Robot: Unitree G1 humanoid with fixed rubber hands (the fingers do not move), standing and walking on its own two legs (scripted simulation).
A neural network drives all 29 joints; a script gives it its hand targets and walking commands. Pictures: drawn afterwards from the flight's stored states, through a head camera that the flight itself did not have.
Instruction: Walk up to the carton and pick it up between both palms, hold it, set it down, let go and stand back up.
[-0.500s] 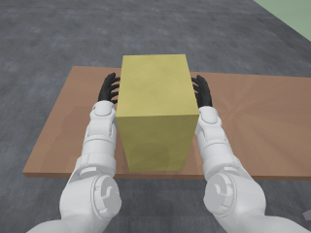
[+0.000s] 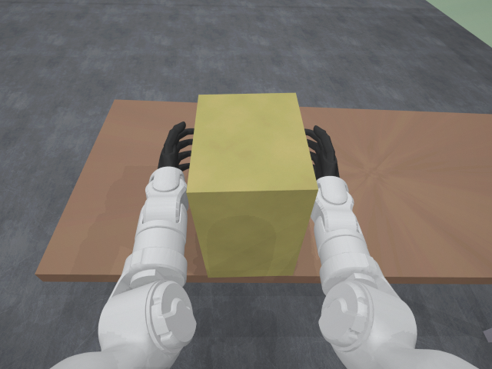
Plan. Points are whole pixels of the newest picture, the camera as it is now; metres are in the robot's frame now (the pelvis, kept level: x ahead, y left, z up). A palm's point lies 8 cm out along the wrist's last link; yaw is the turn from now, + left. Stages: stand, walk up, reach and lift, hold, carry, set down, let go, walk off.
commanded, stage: set down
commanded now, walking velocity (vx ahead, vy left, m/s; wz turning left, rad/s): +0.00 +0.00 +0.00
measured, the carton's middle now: (248, 191) +0.40 +0.00 +0.05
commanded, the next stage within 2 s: none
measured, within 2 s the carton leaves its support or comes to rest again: neither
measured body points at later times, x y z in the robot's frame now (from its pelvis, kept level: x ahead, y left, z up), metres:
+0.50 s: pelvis +0.00 +0.00 +0.00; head +0.02 +0.02 +0.45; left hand +0.42 +0.13 +0.10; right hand +0.42 -0.13 +0.10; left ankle +0.00 +0.13 -0.75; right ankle -0.02 -0.12 -0.75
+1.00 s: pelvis +0.00 +0.00 +0.00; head +0.04 +0.02 +0.45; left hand +0.42 +0.13 +0.09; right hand +0.42 -0.13 +0.09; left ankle +0.00 +0.13 -0.75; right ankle -0.02 -0.12 -0.75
